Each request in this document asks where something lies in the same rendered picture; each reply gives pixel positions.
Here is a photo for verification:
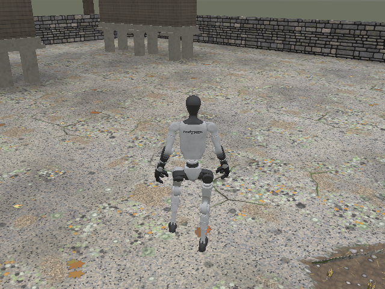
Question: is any left robot upper arm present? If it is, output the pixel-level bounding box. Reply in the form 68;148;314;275
164;122;180;155

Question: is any robot right hand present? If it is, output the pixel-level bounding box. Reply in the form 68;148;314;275
216;166;230;179

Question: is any robot left shin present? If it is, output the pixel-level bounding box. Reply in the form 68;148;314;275
171;186;179;225

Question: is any left robot forearm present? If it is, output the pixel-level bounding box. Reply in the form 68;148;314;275
156;146;170;172

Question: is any right robot upper arm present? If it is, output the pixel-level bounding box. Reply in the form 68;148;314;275
206;122;223;155

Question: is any robot left thigh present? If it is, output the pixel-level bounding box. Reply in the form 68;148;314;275
172;167;185;196

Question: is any right robot forearm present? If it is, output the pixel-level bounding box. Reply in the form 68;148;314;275
217;145;229;169

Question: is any robot left hand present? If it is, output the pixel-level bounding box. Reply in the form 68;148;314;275
155;169;168;184

